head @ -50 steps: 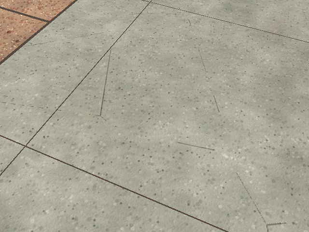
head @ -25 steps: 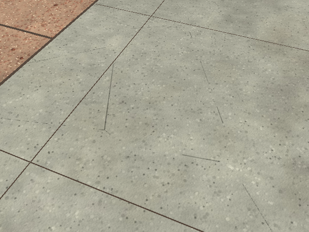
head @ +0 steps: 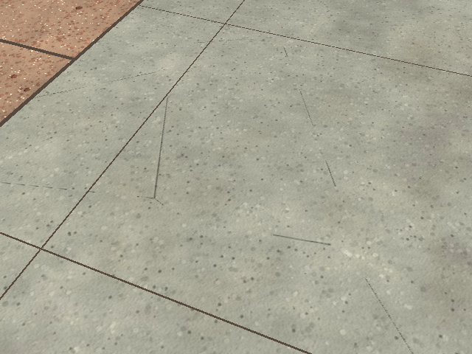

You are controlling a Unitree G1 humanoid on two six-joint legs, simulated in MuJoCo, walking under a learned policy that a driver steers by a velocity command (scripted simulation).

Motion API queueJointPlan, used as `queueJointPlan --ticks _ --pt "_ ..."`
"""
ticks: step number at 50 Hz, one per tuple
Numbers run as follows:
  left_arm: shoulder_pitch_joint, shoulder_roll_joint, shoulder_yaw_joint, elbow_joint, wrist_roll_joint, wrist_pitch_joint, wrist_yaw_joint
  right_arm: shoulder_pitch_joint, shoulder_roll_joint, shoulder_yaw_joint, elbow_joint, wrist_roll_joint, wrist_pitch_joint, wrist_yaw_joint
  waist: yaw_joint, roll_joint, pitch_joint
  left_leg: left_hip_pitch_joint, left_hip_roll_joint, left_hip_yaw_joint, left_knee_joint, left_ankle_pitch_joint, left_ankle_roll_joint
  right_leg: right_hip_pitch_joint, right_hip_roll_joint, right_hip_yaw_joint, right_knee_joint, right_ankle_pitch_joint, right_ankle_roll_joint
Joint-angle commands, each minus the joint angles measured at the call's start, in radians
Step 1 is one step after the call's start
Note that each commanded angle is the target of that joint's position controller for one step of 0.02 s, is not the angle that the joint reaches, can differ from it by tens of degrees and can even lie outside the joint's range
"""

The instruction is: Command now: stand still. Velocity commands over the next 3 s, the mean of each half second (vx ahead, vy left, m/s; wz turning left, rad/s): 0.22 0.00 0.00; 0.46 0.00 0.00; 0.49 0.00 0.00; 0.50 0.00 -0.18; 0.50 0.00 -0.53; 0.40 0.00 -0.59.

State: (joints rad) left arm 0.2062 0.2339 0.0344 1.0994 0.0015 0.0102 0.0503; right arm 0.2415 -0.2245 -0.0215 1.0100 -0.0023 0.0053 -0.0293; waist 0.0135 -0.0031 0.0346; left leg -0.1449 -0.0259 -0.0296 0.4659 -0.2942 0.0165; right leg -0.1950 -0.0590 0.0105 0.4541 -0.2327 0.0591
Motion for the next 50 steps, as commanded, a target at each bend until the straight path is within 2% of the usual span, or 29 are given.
queueJointPlan --ticks 1,4,5,7,10,12,14,16,17,18,19,20,21,23,24,26,29,35,38,39,40,41,42,43,44,45,46,48,50 --pt "0.033 0.105 0.015 -0.016 0.0 -0.006 0.004 0.032 -0.105 -0.017 -0.015 0.001 -0.008 -0.004 -0.001 0.005 0.005 -0.065 0.04 -0.029 -0.097 0.191 0.012 0.028 0.01 -0.017 -0.048 0.137 -0.017" --pt "0.044 0.099 0.013 -0.008 0.0 -0.005 0.005 0.039 -0.101 -0.014 -0.002 0.001 -0.008 -0.004 -0.002 0.005 0.009 -0.068 0.039 -0.026 -0.098 0.184 0.011 0.025 0.012 -0.018 -0.047 0.133 -0.018" --pt "0.063 0.086 0.01 0.002 -0.001 -0.004 0.006 0.055 -0.096 -0.013 0.009 0.002 -0.007 -0.006 -0.003 0.013 -0.012 -0.06 0.032 -0.022 -0.109 0.076 0.015 0.031 0.028 -0.036 -0.039 0.047 -0.019" --pt "0.055 0.082 0.012 -0.002 -0.011 -0.003 0.009 0.063 -0.137 -0.027 0.01 0.015 -0.001 -0.011 -0.017 0.06 0.032 -0.104 0.05 -0.07 -0.149 -0.32 0.06 -0.047 0.082 -0.095 0.056 -0.218 -0.034" --pt "-0.008 0.043 0.002 -0.052 -0.013 -0.039 -0.008 0.126 -0.213 -0.055 0.012 0.028 -0.021 -0.009 -0.058 0.203 0.132 -0.148 0.271 -0.385 -0.307 -0.588 0.196 -0.224 0.06 -0.073 0.315 -0.225 -0.066" --pt "-0.006 0.052 0.006 -0.069 -0.03 -0.071 -0.029 0.09 -0.19 -0.054 -0.004 0.025 -0.043 -0.007 -0.035 0.197 0.163 -0.118 0.336 -0.452 -0.321 -0.492 0.232 -0.307 0.003 -0.011 0.382 -0.273 -0.11" --pt "0.062 0.053 0.009 -0.056 -0.037 -0.096 -0.045 0.009 -0.174 -0.052 -0.031 0.044 -0.052 -0.003 0.027 0.15 0.14 -0.138 0.284 -0.331 -0.261 -0.353 0.177 -0.174 -0.005 -0.025 0.162 -0.232 -0.147" --pt "0.247 0.066 0.029 0.031 -0.019 -0.099 -0.049 -0.045 -0.147 -0.044 -0.054 0.041 -0.049 0.004 0.095 0.052 0.067 -0.289 0.141 -0.138 -0.063 -0.161 0.11 0.175 0.062 -0.059 -0.004 -0.015 -0.121" --pt "0.376 0.129 0.047 0.049 -0.013 -0.098 -0.045 -0.051 -0.08 -0.023 -0.065 0.021 -0.057 0.011 0.131 -0.164 -0.004 -0.401 0.037 0.009 0.282 -0.097 0.043 0.315 -0.119 0.214 -0.129 -0.115 -0.163" --pt "0.46 0.224 0.058 0.05 -0.011 -0.109 -0.06 -0.052 -0.062 -0.023 -0.106 0.028 -0.074 0.005 0.127 -0.343 -0.029 -0.587 -0.054 0.023 0.53 -0.268 0.02 0.376 -0.316 0.652 -0.295 -0.26 -0.296" --pt "0.37 0.175 0.037 0.032 -0.002 -0.124 -0.062 -0.041 -0.092 -0.03 -0.1 0.05 -0.088 0.008 0.073 -0.212 0.038 -0.652 0.017 -0.066 0.699 -0.249 0.037 0.302 -0.362 0.708 -0.314 -0.352 -0.331" --pt "0.285 0.124 0.024 -0.001 -0.009 -0.133 -0.063 -0.04 -0.101 -0.031 -0.095 0.059 -0.099 0.018 0.043 -0.13 0.105 -0.7 0.069 -0.079 0.744 -0.135 0.059 0.262 -0.324 0.586 -0.31 -0.337 -0.301" --pt "0.234 0.108 0.017 -0.022 -0.009 -0.136 -0.068 -0.036 -0.105 -0.035 -0.082 0.051 -0.106 0.023 0.026 -0.095 0.108 -0.694 0.102 -0.057 0.725 -0.038 0.069 0.245 -0.269 0.463 -0.316 -0.255 -0.262" --pt "0.223 0.066 0.001 -0.033 -0.004 -0.127 -0.071 -0.072 -0.131 -0.052 -0.081 0.032 -0.111 0.03 0.022 -0.088 0.096 -0.649 0.139 -0.024 0.63 0.082 0.065 0.241 -0.189 0.269 -0.315 0.036 -0.206" --pt "0.256 0.054 -0.004 -0.027 0.001 -0.121 -0.067 -0.076 -0.115 -0.052 -0.079 0.028 -0.108 0.037 0.026 -0.103 0.075 -0.626 0.138 0.0 0.601 0.111 0.054 0.249 -0.164 0.206 -0.309 0.162 -0.2" --pt "0.306 0.071 -0.004 -0.021 0.003 -0.11 -0.054 -0.121 -0.076 -0.045 -0.094 0.024 -0.098 0.045 0.035 -0.091 0.061 -0.632 0.132 0.034 0.54 0.153 0.025 0.262 -0.149 0.14 -0.306 0.327 -0.213" --pt "0.302 0.102 -0.002 -0.039 0.007 -0.099 -0.036 -0.27 -0.042 -0.029 -0.155 0.026 -0.094 0.048 0.053 -0.07 0.093 -0.594 0.108 0.063 0.324 0.247 -0.003 0.192 -0.13 0.083 -0.343 0.348 -0.217" --pt "0.352 0.123 0.015 -0.026 -0.013 -0.095 -0.027 -0.422 -0.06 -0.018 -0.222 0.036 -0.103 0.073 0.056 -0.086 0.137 -0.506 0.072 0.074 0.088 0.329 0.033 0.242 -0.176 0.039 -0.358 0.382 -0.221" --pt "0.311 0.155 0.032 -0.041 -0.009 -0.083 -0.025 -0.339 -0.118 -0.043 -0.216 0.034 -0.111 0.079 -0.023 -0.12 0.038 -0.348 0.02 0.095 0.068 0.255 0.082 0.337 -0.201 0.016 -0.205 0.775 -0.194" --pt "0.294 0.162 0.036 -0.048 -0.003 -0.073 -0.025 -0.216 -0.154 -0.063 -0.183 0.036 -0.11 0.074 -0.089 -0.14 -0.046 -0.197 -0.014 0.115 0.074 0.234 0.105 0.337 -0.188 -0.002 -0.061 0.94 -0.18" --pt "0.274 0.155 0.032 -0.061 0.001 -0.066 -0.027 -0.042 -0.195 -0.087 -0.129 0.038 -0.104 0.065 -0.17 -0.133 -0.145 0.043 -0.011 0.104 0.065 0.253 0.136 0.243 -0.149 -0.024 0.145 0.949 -0.151" --pt "0.281 0.115 0.016 -0.087 0.018 -0.068 -0.031 0.141 -0.264 -0.105 -0.09 0.022 -0.096 0.053 -0.212 -0.011 -0.286 0.369 0.194 -0.148 0.09 0.179 0.201 -0.018 -0.083 -0.043 0.468 0.582 -0.128" --pt "0.421 -0.052 -0.025 -0.083 0.002 -0.091 -0.048 0.189 -0.285 -0.103 -0.066 0.012 -0.096 0.063 -0.113 0.272 -0.448 0.628 0.426 -0.675 -0.08 -0.09 0.372 -0.357 0.124 0.032 0.813 -0.287 -0.076" --pt "0.311 0.058 0.0 -0.092 -0.029 -0.122 -0.051 0.134 -0.191 -0.078 -0.066 0.02 -0.101 0.064 -0.146 0.177 -0.342 0.535 0.38 -0.715 -0.186 -0.154 0.318 -0.461 0.086 0.148 0.929 -0.323 -0.104" --pt "0.207 0.112 0.017 -0.136 -0.057 -0.14 -0.051 0.029 -0.155 -0.066 -0.082 0.021 -0.109 0.063 -0.115 0.145 -0.176 0.377 0.354 -0.549 -0.21 -0.074 0.274 -0.521 0.038 0.113 0.937 -0.238 -0.122" --pt "0.156 0.119 0.02 -0.146 -0.053 -0.148 -0.042 -0.059 -0.131 -0.056 -0.1 0.016 -0.118 0.066 -0.075 0.033 -0.107 0.209 0.324 -0.424 -0.236 0.074 0.251 -0.47 -0.018 0.095 0.887 -0.14 -0.125" --pt "0.138 0.117 0.032 -0.147 -0.038 -0.143 -0.034 -0.099 -0.103 -0.049 -0.102 0.005 -0.125 0.071 -0.042 0.008 -0.066 0.086 0.289 -0.323 -0.258 0.179 0.235 -0.418 -0.051 0.08 0.835 -0.087 -0.122" --pt "0.187 0.071 0.034 -0.144 -0.029 -0.116 -0.032 -0.102 -0.075 -0.038 -0.083 -0.004 -0.13 0.075 0.01 0.05 -0.06 -0.025 0.244 -0.225 -0.309 0.213 0.23 -0.324 -0.087 0.083 0.768 -0.054 -0.118" --pt "0.159 0.059 0.036 -0.162 -0.026 -0.098 -0.029 -0.071 -0.1 -0.04 -0.061 0.002 -0.131 0.066 0.022 0.057 -0.016 -0.09 0.236 -0.17 -0.354 0.222 0.241 -0.342 -0.105 0.064 0.692 -0.043 -0.102"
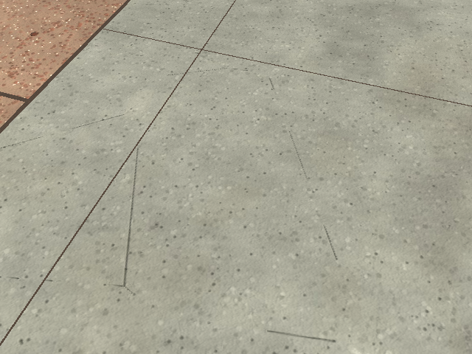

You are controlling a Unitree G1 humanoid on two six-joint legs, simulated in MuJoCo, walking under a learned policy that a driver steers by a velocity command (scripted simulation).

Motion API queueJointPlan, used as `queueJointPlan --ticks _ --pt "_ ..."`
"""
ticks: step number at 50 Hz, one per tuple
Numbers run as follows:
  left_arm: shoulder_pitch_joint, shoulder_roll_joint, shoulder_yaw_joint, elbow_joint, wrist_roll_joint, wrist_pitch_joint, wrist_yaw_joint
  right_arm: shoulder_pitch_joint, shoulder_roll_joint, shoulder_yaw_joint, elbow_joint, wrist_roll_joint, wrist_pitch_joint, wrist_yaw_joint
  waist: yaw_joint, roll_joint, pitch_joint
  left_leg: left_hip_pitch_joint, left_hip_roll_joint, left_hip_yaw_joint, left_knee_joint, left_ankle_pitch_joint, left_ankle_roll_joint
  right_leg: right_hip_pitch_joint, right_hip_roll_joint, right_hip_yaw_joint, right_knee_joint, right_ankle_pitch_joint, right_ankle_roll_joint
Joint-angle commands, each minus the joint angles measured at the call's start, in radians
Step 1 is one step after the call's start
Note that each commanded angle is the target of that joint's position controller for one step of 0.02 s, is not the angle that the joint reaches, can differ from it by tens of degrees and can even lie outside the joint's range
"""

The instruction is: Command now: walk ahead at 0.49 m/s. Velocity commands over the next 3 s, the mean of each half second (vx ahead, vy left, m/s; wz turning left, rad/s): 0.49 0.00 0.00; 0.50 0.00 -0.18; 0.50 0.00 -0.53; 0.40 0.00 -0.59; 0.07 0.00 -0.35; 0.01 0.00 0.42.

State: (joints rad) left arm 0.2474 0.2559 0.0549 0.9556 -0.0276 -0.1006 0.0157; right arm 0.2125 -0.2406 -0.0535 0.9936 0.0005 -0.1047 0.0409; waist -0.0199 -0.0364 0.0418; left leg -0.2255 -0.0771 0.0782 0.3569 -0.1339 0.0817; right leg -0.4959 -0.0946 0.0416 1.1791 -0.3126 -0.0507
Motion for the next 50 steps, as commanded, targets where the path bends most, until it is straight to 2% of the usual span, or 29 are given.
queueJointPlan --ticks 1,4,8,12,14,15,16,17,18,19,20,21,22,23,24,25,27,30,35,38,40,43,44,45,46,47,48,49,50 --pt "0.073 0.045 0.017 -0.039 0.009 0.018 0.007 -0.024 -0.105 -0.012 -0.037 -0.001 -0.021 -0.013 0.051 0.087 -0.002 -0.019 0.289 -0.262 -0.263 0.063 0.182 -0.08 -0.077 0.026 -0.08 0.074 0.022" --pt "-0.065 0.056 0.02 -0.089 0.021 0.016 0.004 0.036 -0.137 -0.017 -0.024 -0.001 -0.013 -0.037 0.017 0.071 0.028 0.022 0.276 -0.222 -0.28 0.091 0.169 -0.176 -0.079 0.012 -0.274 0.247 0.052" --pt "-0.219 0.033 0.006 -0.128 0.015 0.007 -0.014 0.119 -0.156 -0.018 -0.005 0.011 -0.004 -0.046 -0.036 0.074 0.035 0.064 0.241 -0.142 -0.269 0.125 0.127 -0.116 -0.021 -0.045 -0.529 0.418 0.054" --pt "-0.321 0.045 0.0 -0.173 0.005 0.001 -0.037 0.197 -0.163 -0.023 0.03 0.02 0.016 -0.049 -0.061 0.079 0.053 0.221 0.302 -0.153 -0.206 0.142 0.118 -0.152 -0.001 -0.037 -0.632 0.366 0.033" --pt "-0.316 0.068 0.005 -0.186 0.004 -0.005 -0.049 0.195 -0.176 -0.03 0.034 0.021 0.028 -0.052 -0.037 0.092 0.04 0.29 0.336 -0.163 -0.153 0.217 0.1 -0.13 0.011 -0.037 -0.663 0.291 0.006" --pt "-0.277 0.087 0.012 -0.181 0.003 -0.007 -0.051 0.18 -0.184 -0.033 0.03 0.02 0.034 -0.053 -0.009 0.107 0.015 0.306 0.34 -0.158 -0.107 0.321 0.088 -0.067 0.029 -0.05 -0.673 0.254 -0.009" --pt "-0.189 0.114 0.027 -0.159 0.004 -0.009 -0.051 0.154 -0.189 -0.034 0.023 0.019 0.04 -0.053 0.047 0.117 -0.04 0.3 0.318 -0.133 -0.001 0.489 0.07 0.064 0.062 -0.08 -0.691 0.241 -0.03" --pt "-0.015 0.162 0.054 -0.104 0.006 -0.008 -0.045 0.144 -0.164 -0.025 0.014 0.012 0.045 -0.053 0.122 0.103 -0.146 0.237 0.263 -0.093 0.197 0.562 0.043 0.298 0.079 -0.091 -0.691 0.255 -0.062" --pt "0.175 0.243 0.076 -0.066 0.018 -0.004 -0.035 0.164 -0.124 -0.006 -0.013 -0.008 0.044 -0.053 0.171 -0.021 -0.306 0.025 0.194 -0.042 0.527 0.283 0.007 0.613 -0.113 0.133 -0.667 0.259 -0.128" --pt "0.216 0.29 0.082 -0.04 0.023 0.0 -0.045 0.29 0.015 0.031 -0.008 0.001 0.022 -0.04 0.094 -0.293 -0.419 -0.359 0.005 -0.08 0.838 -0.393 -0.047 0.907 -0.308 0.62 -0.816 0.035 -0.281" --pt "0.186 0.182 0.052 -0.054 0.019 -0.004 -0.048 0.221 -0.103 0.007 0.0 0.026 -0.002 -0.037 0.125 -0.166 -0.367 -0.467 0.056 -0.209 0.955 -0.438 -0.026 0.87 -0.28 0.656 -0.881 -0.058 -0.241" --pt "0.093 0.143 0.039 -0.073 0.019 -0.008 -0.045 0.125 -0.154 -0.007 -0.031 0.048 -0.017 -0.034 0.109 -0.117 -0.226 -0.521 0.105 -0.19 0.964 -0.345 -0.008 0.739 -0.252 0.502 -0.894 0.01 -0.199" --pt "0.01 0.125 0.031 -0.092 0.024 -0.011 -0.045 0.078 -0.149 -0.008 -0.038 0.045 -0.022 -0.041 0.078 -0.03 -0.154 -0.481 0.159 -0.163 0.923 -0.249 -0.01 0.595 -0.218 0.384 -0.918 0.144 -0.183" --pt "-0.033 0.102 0.025 -0.097 0.031 -0.013 -0.048 0.054 -0.141 -0.015 -0.039 0.029 -0.017 -0.047 0.053 -0.003 -0.102 -0.442 0.189 -0.155 0.866 -0.193 -0.016 0.483 -0.184 0.297 -0.946 0.241 -0.175" --pt "-0.045 0.082 0.018 -0.093 0.04 -0.016 -0.05 0.071 -0.123 -0.017 -0.037 0.024 -0.005 -0.047 0.023 -0.023 -0.095 -0.38 0.215 -0.162 0.828 -0.154 -0.018 0.42 -0.157 0.24 -0.973 0.285 -0.165" --pt "-0.039 0.072 0.016 -0.085 0.039 -0.017 -0.052 0.086 -0.1 -0.016 -0.032 0.022 0.008 -0.047 0.01 -0.03 -0.09 -0.351 0.22 -0.157 0.798 -0.139 -0.023 0.391 -0.141 0.207 -0.997 0.304 -0.168" --pt "-0.006 0.092 0.02 -0.065 0.033 -0.021 -0.046 0.074 -0.079 -0.016 -0.036 0.019 0.026 -0.05 0.0 -0.026 -0.061 -0.367 0.229 -0.143 0.734 -0.112 -0.038 0.358 -0.133 0.153 -1.031 0.35 -0.18" --pt "0.044 0.122 0.028 -0.044 0.032 -0.014 -0.027 -0.039 -0.084 -0.021 -0.078 0.007 0.032 -0.051 0.019 -0.008 -0.018 -0.471 0.234 -0.137 0.582 0.02 -0.066 0.379 -0.132 0.113 -1.065 0.373 -0.183" --pt "0.122 0.127 0.026 -0.013 0.021 -0.003 -0.012 -0.213 -0.06 -0.011 -0.128 0.008 0.02 -0.038 0.069 -0.015 0.022 -0.434 0.19 -0.094 0.302 0.233 -0.075 0.388 -0.087 0.031 -1.081 0.341 -0.145" --pt "0.18 0.13 0.029 0.014 0.013 0.009 -0.009 -0.299 -0.064 -0.007 -0.161 0.014 0.011 -0.026 0.091 -0.015 0.048 -0.44 0.164 -0.097 0.208 0.221 -0.076 0.457 -0.109 0.058 -1.047 0.341 -0.148" --pt "0.193 0.139 0.035 0.023 0.008 0.02 -0.003 -0.334 -0.074 -0.006 -0.182 0.018 -0.001 -0.015 0.088 -0.022 0.057 -0.438 0.155 -0.111 0.159 0.184 -0.068 0.508 -0.136 0.083 -1.002 0.361 -0.144" --pt "0.163 0.158 0.047 0.016 0.005 0.033 0.005 -0.267 -0.121 -0.023 -0.175 0.021 -0.018 -0.008 0.031 -0.053 0.011 -0.285 0.124 -0.104 0.117 0.1 -0.047 0.529 -0.156 0.122 -0.911 0.463 -0.12" --pt "0.139 0.156 0.047 0.007 0.006 0.036 0.005 -0.173 -0.147 -0.038 -0.15 0.019 -0.021 -0.012 -0.023 -0.058 -0.043 -0.144 0.099 -0.081 0.095 0.083 -0.028 0.509 -0.125 0.105 -0.813 0.587 -0.101" --pt "0.127 0.126 0.035 -0.008 0.014 0.037 0.003 -0.001 -0.198 -0.063 -0.104 0.012 -0.024 -0.02 -0.095 -0.043 -0.163 0.114 0.128 -0.101 0.128 0.098 0.007 0.413 -0.063 0.069 -0.615 0.589 -0.069" --pt "0.133 0.076 0.016 -0.043 0.038 0.038 0.004 0.175 -0.278 -0.081 -0.082 -0.001 -0.021 -0.031 -0.14 0.1 -0.333 0.414 0.336 -0.326 0.149 0.071 0.061 0.205 0.033 0.007 -0.289 0.261 -0.028" --pt "0.266 -0.038 -0.01 -0.054 0.007 0.019 -0.001 0.188 -0.308 -0.084 -0.069 -0.007 -0.012 -0.024 -0.057 0.396 -0.441 0.656 0.522 -0.764 0.003 -0.12 0.198 -0.139 0.16 0.02 0.0 -0.292 0.017" --pt "0.21 0.085 0.017 -0.041 -0.015 0.01 0.001 0.139 -0.193 -0.054 -0.089 0.001 -0.012 -0.024 -0.079 0.265 -0.349 0.57 0.478 -0.74 -0.047 -0.23 0.159 -0.224 0.094 0.11 0.112 -0.278 0.01" --pt "0.13 0.127 0.031 -0.064 -0.025 0.007 0.003 0.067 -0.138 -0.039 -0.102 0.006 -0.014 -0.027 -0.072 0.199 -0.215 0.433 0.451 -0.57 -0.062 -0.211 0.11 -0.266 0.051 0.086 0.118 -0.181 -0.001" --pt "0.1 0.115 0.034 -0.067 -0.021 0.011 0.008 0.001 -0.119 -0.031 -0.108 0.001 -0.015 -0.026 -0.039 0.118 -0.147 0.291 0.416 -0.461 -0.093 -0.128 0.089 -0.218 0.004 0.07 0.09 -0.092 0.001"
Over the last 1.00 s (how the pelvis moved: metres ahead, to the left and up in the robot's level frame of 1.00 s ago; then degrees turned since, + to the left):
0.37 0.00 0.00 -1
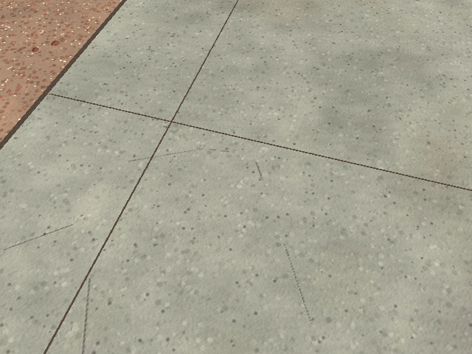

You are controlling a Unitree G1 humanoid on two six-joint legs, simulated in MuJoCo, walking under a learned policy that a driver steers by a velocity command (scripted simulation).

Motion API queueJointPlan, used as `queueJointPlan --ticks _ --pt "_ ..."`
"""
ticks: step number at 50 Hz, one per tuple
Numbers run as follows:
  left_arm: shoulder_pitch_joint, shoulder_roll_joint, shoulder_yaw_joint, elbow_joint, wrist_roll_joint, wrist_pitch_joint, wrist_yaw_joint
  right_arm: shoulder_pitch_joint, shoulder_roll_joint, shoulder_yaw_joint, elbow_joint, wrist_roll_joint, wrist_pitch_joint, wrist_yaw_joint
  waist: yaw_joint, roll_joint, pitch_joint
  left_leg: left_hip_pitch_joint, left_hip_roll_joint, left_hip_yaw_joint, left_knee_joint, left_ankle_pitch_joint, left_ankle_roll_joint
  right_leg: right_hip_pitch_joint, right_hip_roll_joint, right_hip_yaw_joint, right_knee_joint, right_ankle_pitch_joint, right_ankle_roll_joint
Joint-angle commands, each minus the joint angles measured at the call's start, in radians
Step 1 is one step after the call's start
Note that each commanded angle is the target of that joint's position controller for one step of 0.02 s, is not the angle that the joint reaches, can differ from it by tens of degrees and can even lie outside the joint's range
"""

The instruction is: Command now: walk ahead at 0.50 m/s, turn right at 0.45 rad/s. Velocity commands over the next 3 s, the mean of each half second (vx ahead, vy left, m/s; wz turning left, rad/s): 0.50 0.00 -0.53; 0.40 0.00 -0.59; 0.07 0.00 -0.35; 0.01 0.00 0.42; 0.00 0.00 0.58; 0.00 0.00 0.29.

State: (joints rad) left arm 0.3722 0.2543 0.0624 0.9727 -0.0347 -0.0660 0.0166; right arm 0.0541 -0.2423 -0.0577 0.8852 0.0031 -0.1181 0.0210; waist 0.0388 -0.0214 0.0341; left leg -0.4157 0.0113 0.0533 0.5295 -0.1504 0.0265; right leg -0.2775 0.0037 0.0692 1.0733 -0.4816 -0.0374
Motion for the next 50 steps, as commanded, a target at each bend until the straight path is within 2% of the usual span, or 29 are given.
queueJointPlan --ticks 1,2,4,7,12,15,17,18,20,21,22,23,24,25,26,27,28,29,31,33,37,38,42,45,46,47,48,49,50 --pt "-0.041 0.103 0.034 -0.087 -0.002 -0.016 0.01 0.119 -0.095 -0.023 0.002 -0.007 -0.002 -0.005 -0.075 0.1 -0.086 0.375 0.294 -0.345 -0.301 -0.052 0.135 -0.398 -0.123 0.04 0.148 0.133 -0.01" --pt "-0.022 0.081 0.037 -0.09 -0.001 -0.004 0.006 0.101 -0.087 -0.02 0.007 -0.017 -0.004 -0.007 -0.046 0.131 -0.07 0.309 0.274 -0.275 -0.332 -0.02 0.128 -0.343 -0.147 0.044 0.124 0.17 -0.01" --pt "-0.027 0.046 0.035 -0.106 -0.004 0.019 0.001 0.099 -0.092 -0.025 0.02 -0.016 -0.008 -0.011 -0.03 0.127 -0.042 0.256 0.264 -0.187 -0.378 0.036 0.144 -0.333 -0.164 0.03 0.095 0.2 -0.007" --pt "-0.093 0.05 0.04 -0.148 0.007 0.036 -0.001 0.118 -0.127 -0.038 0.032 -0.018 -0.01 -0.026 -0.029 0.084 -0.006 0.26 0.269 -0.092 -0.411 0.117 0.16 -0.411 -0.17 0.039 0.008 0.309 0.009" --pt "-0.238 0.036 0.026 -0.203 0.013 0.025 -0.032 0.156 -0.164 -0.047 0.034 -0.013 0.005 -0.042 -0.071 0.06 0.028 0.314 0.245 0.063 -0.42 0.189 0.136 -0.409 -0.148 -0.032 -0.258 0.508 0.014" --pt "-0.34 0.03 0.016 -0.251 0.014 0.025 -0.052 0.213 -0.187 -0.054 0.044 -0.001 0.022 -0.046 -0.108 0.049 0.06 0.403 0.27 0.107 -0.397 0.213 0.129 -0.428 -0.133 -0.082 -0.357 0.496 0.0" --pt "-0.375 0.039 0.015 -0.282 0.012 0.028 -0.064 0.236 -0.2 -0.059 0.049 0.009 0.037 -0.044 -0.11 0.059 0.069 0.474 0.291 0.128 -0.354 0.278 0.116 -0.433 -0.118 -0.107 -0.397 0.432 -0.019" --pt "-0.376 0.049 0.019 -0.294 0.011 0.029 -0.07 0.234 -0.209 -0.063 0.047 0.013 0.045 -0.044 -0.099 0.07 0.062 0.5 0.298 0.143 -0.317 0.369 0.106 -0.41 -0.101 -0.126 -0.412 0.388 -0.034" --pt "-0.313 0.088 0.038 -0.299 0.011 0.035 -0.074 0.209 -0.239 -0.071 0.034 0.022 0.058 -0.047 -0.043 0.109 -0.002 0.524 0.298 0.174 -0.169 0.703 0.084 -0.276 -0.033 -0.184 -0.417 0.288 -0.073" --pt "-0.207 0.122 0.058 -0.278 0.007 0.037 -0.073 0.193 -0.248 -0.074 0.028 0.026 0.067 -0.048 0.021 0.112 -0.06 0.506 0.281 0.192 -0.012 0.823 0.069 -0.137 0.015 -0.21 -0.443 0.274 -0.101" --pt "-0.037 0.183 0.094 -0.232 0.005 0.038 -0.061 0.182 -0.238 -0.068 0.02 0.027 0.07 -0.048 0.108 0.083 -0.148 0.401 0.239 0.213 0.216 0.767 0.032 0.119 0.058 -0.201 -0.512 0.341 -0.141" --pt "0.081 0.287 0.125 -0.206 0.005 0.048 -0.037 0.205 -0.165 -0.043 -0.006 -0.011 0.06 -0.045 0.12 -0.099 -0.228 0.111 0.177 0.214 0.553 0.256 -0.019 0.405 -0.124 0.096 -0.532 0.365 -0.206" --pt "0.014 0.349 0.122 -0.242 0.009 0.032 -0.041 0.25 -0.065 -0.011 -0.067 -0.014 0.022 -0.034 0.007 -0.26 -0.341 -0.268 -0.049 0.024 0.856 -0.444 -0.066 0.644 -0.334 0.711 -0.726 0.159 -0.406" --pt "0.04 0.258 0.093 -0.25 0.019 0.017 -0.052 0.133 -0.156 -0.027 -0.083 0.029 -0.018 -0.019 0.08 -0.109 -0.35 -0.376 -0.008 -0.144 0.906 -0.412 -0.037 0.646 -0.346 0.731 -0.812 0.141 -0.371" --pt "0.008 0.207 0.079 -0.244 0.023 0.003 -0.053 0.083 -0.163 -0.029 -0.102 0.052 -0.036 -0.013 0.066 -0.083 -0.227 -0.429 0.035 -0.131 0.862 -0.327 -0.008 0.553 -0.315 0.576 -0.8 0.206 -0.328" --pt "-0.061 0.173 0.068 -0.255 0.019 -0.005 -0.053 0.088 -0.154 -0.028 -0.086 0.034 -0.04 -0.019 0.016 0.01 -0.145 -0.373 0.083 -0.135 0.767 -0.246 -0.001 0.394 -0.264 0.444 -0.795 0.317 -0.288" --pt "-0.128 0.139 0.057 -0.27 0.022 -0.007 -0.049 0.099 -0.169 -0.039 -0.072 0.01 -0.033 -0.027 -0.021 0.012 -0.114 -0.292 0.114 -0.137 0.674 -0.201 -0.005 0.272 -0.224 0.35 -0.8 0.409 -0.259" --pt "-0.16 0.124 0.049 -0.286 0.03 -0.007 -0.044 0.121 -0.173 -0.044 -0.066 0.005 -0.017 -0.025 -0.049 -0.002 -0.1 -0.229 0.129 -0.141 0.634 -0.17 -0.012 0.194 -0.2 0.308 -0.823 0.458 -0.25" --pt "-0.148 0.146 0.052 -0.288 0.026 -0.012 -0.033 0.119 -0.151 -0.044 -0.077 -0.008 0.007 -0.025 -0.062 0.0 -0.089 -0.193 0.121 -0.124 0.553 -0.131 -0.043 0.122 -0.182 0.268 -0.849 0.545 -0.259" --pt "-0.11 0.175 0.059 -0.28 0.022 -0.014 -0.018 0.056 -0.13 -0.038 -0.103 -0.019 0.018 -0.03 -0.05 0.002 -0.063 -0.217 0.101 -0.113 0.432 -0.037 -0.073 0.091 -0.161 0.224 -0.864 0.574 -0.254" --pt "-0.057 0.177 0.06 -0.266 0.017 -0.005 -0.001 -0.083 -0.101 -0.023 -0.148 -0.011 0.012 -0.021 0.001 -0.047 -0.028 -0.182 0.043 -0.108 0.136 0.203 -0.085 0.06 -0.102 0.174 -0.854 0.469 -0.196" --pt "-0.05 0.18 0.061 -0.262 0.017 -0.002 0.001 -0.114 -0.098 -0.02 -0.161 -0.01 0.01 -0.018 0.01 -0.058 -0.011 -0.156 0.024 -0.099 0.076 0.237 -0.081 0.044 -0.093 0.167 -0.838 0.502 -0.18" --pt "0.0 0.176 0.064 -0.242 0.013 0.025 0.01 -0.148 -0.122 -0.025 -0.2 -0.008 0.001 -0.004 0.021 -0.086 -0.041 -0.078 -0.034 -0.105 -0.033 0.251 -0.057 0.104 -0.1 0.223 -0.7 0.625 -0.132" --pt "-0.048 0.167 0.062 -0.273 0.017 0.042 0.026 -0.065 -0.163 -0.039 -0.185 -0.011 -0.01 0.0 -0.028 -0.117 -0.081 0.005 -0.042 -0.117 -0.094 0.172 -0.022 0.173 -0.098 0.307 -0.554 0.676 -0.101" --pt "-0.085 0.151 0.055 -0.293 0.015 0.042 0.025 0.009 -0.182 -0.046 -0.172 -0.023 -0.017 -0.005 -0.074 -0.106 -0.124 0.129 -0.013 -0.11 -0.154 0.289 0.006 0.151 -0.046 0.286 -0.447 0.69 -0.065" --pt "-0.096 0.098 0.037 -0.33 0.031 0.038 0.023 0.126 -0.242 -0.058 -0.166 -0.048 -0.019 -0.012 -0.112 -0.006 -0.269 0.407 0.163 -0.243 -0.074 0.601 0.073 0.018 0.019 0.226 -0.197 0.485 -0.017" --pt "0.149 0.031 0.021 -0.311 0.032 0.038 0.02 0.167 -0.26 -0.054 -0.165 -0.06 -0.001 -0.015 -0.015 0.27 -0.429 0.729 0.449 -0.555 -0.008 0.964 0.262 -0.249 0.16 0.148 0.114 -0.319 0.046" --pt "0.222 0.156 0.035 -0.298 0.01 0.042 0.013 0.173 -0.238 -0.057 -0.161 -0.014 0.022 -0.008 -0.012 0.289 -0.497 0.73 0.498 -0.709 -0.056 0.627 0.308 -0.34 0.069 0.142 0.258 -0.254 0.066" --pt "0.092 0.217 0.055 -0.3 0.0 0.059 0.017 0.114 -0.158 -0.037 -0.196 -0.01 0.038 -0.016 -0.052 0.183 -0.358 0.618 0.414 -0.567 -0.103 0.43 0.262 -0.401 0.028 0.107 0.301 -0.161 0.094"
Over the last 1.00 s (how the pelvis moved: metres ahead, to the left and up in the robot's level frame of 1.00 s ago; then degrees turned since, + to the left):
0.57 -0.02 -0.01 -6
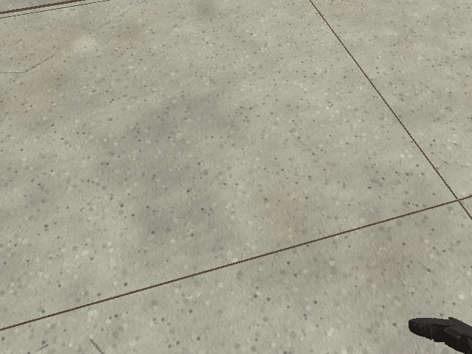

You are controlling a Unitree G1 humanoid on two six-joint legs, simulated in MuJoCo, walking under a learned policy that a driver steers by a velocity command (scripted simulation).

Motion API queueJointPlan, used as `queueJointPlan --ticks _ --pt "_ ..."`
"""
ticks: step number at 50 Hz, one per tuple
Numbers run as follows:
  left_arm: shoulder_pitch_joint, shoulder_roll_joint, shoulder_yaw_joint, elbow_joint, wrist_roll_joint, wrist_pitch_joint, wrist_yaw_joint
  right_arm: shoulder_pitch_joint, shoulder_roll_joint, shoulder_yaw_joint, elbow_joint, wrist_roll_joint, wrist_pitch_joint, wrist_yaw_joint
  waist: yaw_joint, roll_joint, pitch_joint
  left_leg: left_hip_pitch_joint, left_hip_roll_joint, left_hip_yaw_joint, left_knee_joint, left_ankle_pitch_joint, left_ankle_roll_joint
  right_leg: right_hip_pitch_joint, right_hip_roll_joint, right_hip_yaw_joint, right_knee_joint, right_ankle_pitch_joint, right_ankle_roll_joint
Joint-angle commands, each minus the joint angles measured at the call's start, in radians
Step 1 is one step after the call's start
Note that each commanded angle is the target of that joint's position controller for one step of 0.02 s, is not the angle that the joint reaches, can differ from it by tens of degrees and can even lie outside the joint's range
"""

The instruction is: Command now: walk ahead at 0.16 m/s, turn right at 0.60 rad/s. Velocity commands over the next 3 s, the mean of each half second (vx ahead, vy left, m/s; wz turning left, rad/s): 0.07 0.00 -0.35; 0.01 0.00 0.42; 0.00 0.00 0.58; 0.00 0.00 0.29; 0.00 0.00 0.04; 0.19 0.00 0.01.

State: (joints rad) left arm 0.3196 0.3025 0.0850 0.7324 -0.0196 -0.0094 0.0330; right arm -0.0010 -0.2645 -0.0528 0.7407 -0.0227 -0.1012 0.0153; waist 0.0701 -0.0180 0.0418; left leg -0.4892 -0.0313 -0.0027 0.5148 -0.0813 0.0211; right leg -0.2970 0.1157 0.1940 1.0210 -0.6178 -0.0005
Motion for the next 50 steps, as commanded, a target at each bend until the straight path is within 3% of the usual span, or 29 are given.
queueJointPlan --ticks 1,2,4,6,9,12,14,16,17,18,19,20,21,22,24,27,30,33,35,38,39,40,41,42,43,44,45,46,50 --pt "0.051 0.181 0.037 -0.079 -0.01 0.022 0.008 0.116 -0.102 -0.027 -0.056 0.011 0.039 -0.018 -0.088 0.114 -0.262 0.558 0.394 -0.384 -0.123 0.244 0.223 -0.393 -0.113 -0.065 0.327 0.049 0.072" --pt "0.014 0.176 0.042 -0.087 -0.004 0.043 0.013 0.077 -0.089 -0.019 -0.06 0.007 0.052 -0.021 -0.077 0.103 -0.186 0.429 0.347 -0.307 -0.157 0.182 0.209 -0.366 -0.139 -0.08 0.3 0.086 0.08" --pt "0.026 0.111 0.03 -0.103 -0.006 0.065 0.013 0.041 -0.124 -0.029 -0.048 -0.008 0.061 -0.027 -0.043 0.152 -0.107 0.234 0.283 -0.177 -0.236 0.111 0.195 -0.255 -0.16 -0.126 0.197 0.138 0.073" --pt "0.017 0.072 0.02 -0.12 -0.001 0.062 0.015 0.047 -0.142 -0.038 -0.037 -0.007 0.058 -0.031 -0.046 0.162 -0.118 0.24 0.292 -0.12 -0.259 0.18 0.22 -0.233 -0.167 -0.154 0.099 0.167 0.071" --pt "-0.028 0.072 0.014 -0.145 0.007 0.057 0.005 0.043 -0.165 -0.048 -0.033 0.006 0.067 -0.039 -0.058 0.141 -0.174 0.291 0.337 -0.077 -0.262 0.218 0.24 -0.194 -0.196 -0.159 -0.03 0.255 0.061" --pt "-0.063 0.082 0.014 -0.16 0.005 0.062 -0.013 0.027 -0.186 -0.054 -0.032 0.014 0.085 -0.037 -0.063 0.153 -0.161 0.271 0.339 -0.016 -0.274 0.113 0.221 -0.121 -0.192 -0.193 -0.147 0.305 0.041" --pt "-0.089 0.077 0.009 -0.168 0.014 0.062 -0.021 0.06 -0.193 -0.053 -0.011 0.025 0.092 -0.028 -0.077 0.149 -0.147 0.27 0.335 -0.023 -0.258 0.072 0.216 -0.067 -0.17 -0.202 -0.24 0.281 0.023" --pt "-0.051 0.059 0.005 -0.147 0.022 0.058 -0.028 0.056 -0.183 -0.042 0.009 0.043 0.098 -0.016 -0.044 0.133 -0.146 0.264 0.313 -0.018 -0.202 0.026 0.184 0.044 -0.138 -0.221 -0.439 0.346 -0.008" --pt "-0.017 0.056 0.004 -0.125 0.029 0.055 -0.03 0.059 -0.145 -0.026 0.022 0.05 0.097 -0.01 -0.024 0.121 -0.145 0.215 0.284 -0.003 -0.158 -0.016 0.141 0.155 -0.125 -0.223 -0.576 0.427 -0.031" --pt "-0.007 0.078 0.005 -0.123 0.038 0.053 -0.024 0.105 -0.075 0.001 0.043 0.039 0.09 0.004 -0.033 0.059 -0.156 0.135 0.228 0.035 -0.093 -0.112 0.051 0.286 -0.199 -0.125 -0.674 0.548 -0.057" --pt "-0.023 0.146 0.006 -0.143 0.048 0.054 -0.008 0.155 -0.008 0.028 0.035 -0.016 0.08 0.025 -0.101 -0.181 -0.191 0.025 0.129 0.12 0.117 -0.414 -0.05 0.375 -0.436 0.123 -0.667 0.86 -0.117" --pt "-0.089 0.14 -0.001 -0.15 0.075 0.04 -0.012 0.14 -0.067 0.007 0.038 0.007 0.086 0.014 -0.079 -0.232 -0.164 0.052 0.11 0.036 0.204 -0.521 -0.078 0.143 -0.499 0.138 -0.711 0.711 -0.251" --pt "-0.15 0.113 -0.005 -0.155 0.08 0.022 -0.02 0.116 -0.142 -0.012 0.045 0.029 0.096 0.004 -0.074 -0.176 -0.11 0.081 0.113 0.008 0.279 -0.471 -0.088 0.082 -0.43 0.065 -0.731 0.603 -0.245" --pt "-0.179 0.112 -0.003 -0.14 0.074 0.006 -0.021 0.125 -0.157 -0.024 0.054 0.038 0.106 -0.004 -0.08 -0.181 -0.081 0.053 0.095 0.006 0.335 -0.428 -0.092 0.072 -0.389 0.004 -0.73 0.591 -0.214" --pt "-0.194 0.127 0.003 -0.122 0.053 -0.006 -0.012 0.163 -0.181 -0.045 0.08 0.034 0.125 -0.024 -0.078 -0.166 -0.064 0.012 0.084 -0.022 0.469 -0.402 -0.104 0.086 -0.386 -0.049 -0.709 0.712 -0.204" --pt "-0.183 0.105 0.002 -0.107 0.041 0.0 0.008 0.174 -0.151 -0.051 0.067 0.051 0.131 -0.034 -0.074 -0.124 -0.084 -0.063 0.071 -0.029 0.561 -0.395 -0.115 0.173 -0.409 -0.089 -0.678 0.84 -0.225" --pt "-0.195 0.096 0.007 -0.097 0.037 0.014 0.021 0.139 -0.103 -0.036 0.038 0.047 0.139 -0.03 -0.054 -0.113 -0.1 -0.054 0.092 0.002 0.444 -0.373 -0.122 0.219 -0.418 -0.12 -0.662 0.811 -0.228" --pt "-0.203 0.121 0.021 -0.085 0.038 0.025 0.021 0.133 -0.101 -0.03 0.008 0.045 0.145 -0.015 -0.045 -0.121 -0.124 0.027 0.088 0.045 0.338 -0.367 -0.106 0.214 -0.444 -0.13 -0.65 0.838 -0.243" --pt "-0.21 0.135 0.029 -0.076 0.029 0.027 0.017 0.151 -0.113 -0.033 -0.003 0.045 0.148 -0.004 -0.052 -0.128 -0.129 0.067 0.079 0.069 0.273 -0.353 -0.083 0.214 -0.46 -0.135 -0.633 0.85 -0.238" --pt "-0.244 0.141 0.034 -0.059 0.002 0.031 0.018 0.232 -0.115 -0.04 0.008 0.041 0.15 0.01 -0.108 -0.122 -0.133 0.215 0.043 0.115 0.034 -0.175 -0.019 0.158 -0.438 -0.195 -0.542 0.774 -0.164" --pt "-0.193 0.12 0.033 -0.033 -0.001 0.031 0.015 0.254 -0.144 -0.051 0.011 0.034 0.149 0.005 -0.108 -0.061 -0.126 0.3 0.039 0.064 -0.081 -0.031 0.019 0.095 -0.39 -0.252 -0.453 0.626 -0.091" --pt "-0.177 0.069 0.021 -0.047 0.035 0.026 0.008 0.275 -0.267 -0.083 -0.002 0.03 0.145 -0.014 -0.077 0.206 -0.129 0.456 0.244 -0.235 -0.131 0.343 0.106 -0.133 -0.273 -0.363 -0.187 0.329 0.019" --pt "-0.303 0.047 0.009 -0.112 0.049 0.021 0.014 0.293 -0.325 -0.09 -0.021 0.0 0.131 -0.009 -0.132 0.335 -0.12 0.47 0.437 -0.522 -0.168 0.529 0.32 -0.359 -0.11 -0.275 0.029 -0.091 0.072" --pt "-0.334 0.088 0.022 -0.108 0.035 0.02 0.017 0.293 -0.289 -0.079 -0.032 -0.014 0.107 -0.001 -0.156 0.181 -0.157 0.466 0.425 -0.488 -0.184 0.445 0.354 -0.383 -0.126 -0.154 0.166 -0.093 0.065" --pt "-0.316 0.098 0.028 -0.096 0.018 0.023 0.018 0.241 -0.267 -0.072 -0.039 -0.004 0.091 -0.004 -0.12 0.146 -0.128 0.446 0.369 -0.401 -0.178 0.364 0.303 -0.399 -0.142 -0.128 0.188 -0.001 0.051" --pt "-0.287 0.102 0.033 -0.07 0.02 0.026 0.025 0.188 -0.241 -0.068 -0.048 0.018 0.088 -0.012 -0.093 0.102 -0.104 0.429 0.313 -0.34 -0.173 0.287 0.245 -0.406 -0.155 -0.121 0.162 0.087 0.05" --pt "-0.272 0.117 0.04 -0.06 0.028 0.03 0.032 0.15 -0.209 -0.057 -0.056 0.038 0.091 -0.021 -0.077 0.108 -0.092 0.412 0.287 -0.315 -0.178 0.257 0.214 -0.401 -0.163 -0.112 0.134 0.153 0.056" --pt "-0.255 0.112 0.041 -0.053 0.03 0.028 0.032 0.146 -0.195 -0.05 -0.061 0.04 0.097 -0.029 -0.068 0.123 -0.1 0.384 0.261 -0.294 -0.181 0.27 0.205 -0.359 -0.151 -0.118 0.142 0.202 0.065" --pt "-0.237 0.084 0.035 -0.048 0.02 0.016 0.029 0.183 -0.202 -0.052 -0.072 0.034 0.106 -0.043 -0.076 0.123 -0.123 0.422 0.231 -0.292 -0.181 0.238 0.205 -0.346 -0.124 -0.114 0.038 0.285 0.086"
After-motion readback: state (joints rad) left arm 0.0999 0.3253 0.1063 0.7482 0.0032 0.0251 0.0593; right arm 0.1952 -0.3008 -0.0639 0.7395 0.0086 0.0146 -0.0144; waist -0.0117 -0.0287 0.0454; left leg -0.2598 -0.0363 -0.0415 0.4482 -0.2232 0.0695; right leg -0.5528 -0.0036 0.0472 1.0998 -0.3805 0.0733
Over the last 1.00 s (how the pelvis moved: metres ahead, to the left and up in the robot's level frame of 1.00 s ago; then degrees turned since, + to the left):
0.51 -0.13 -0.01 -35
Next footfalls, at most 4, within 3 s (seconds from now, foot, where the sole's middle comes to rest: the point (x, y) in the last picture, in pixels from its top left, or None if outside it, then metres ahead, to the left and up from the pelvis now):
0.36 right None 0.09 -0.15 -0.76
0.78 left None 0.08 0.09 -0.76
1.32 right None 0.16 -0.12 -0.76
1.72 left None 0.04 0.12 -0.76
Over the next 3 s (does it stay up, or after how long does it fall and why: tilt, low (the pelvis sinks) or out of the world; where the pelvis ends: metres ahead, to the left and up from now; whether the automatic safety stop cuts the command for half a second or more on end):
stays up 0.15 0.03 0.02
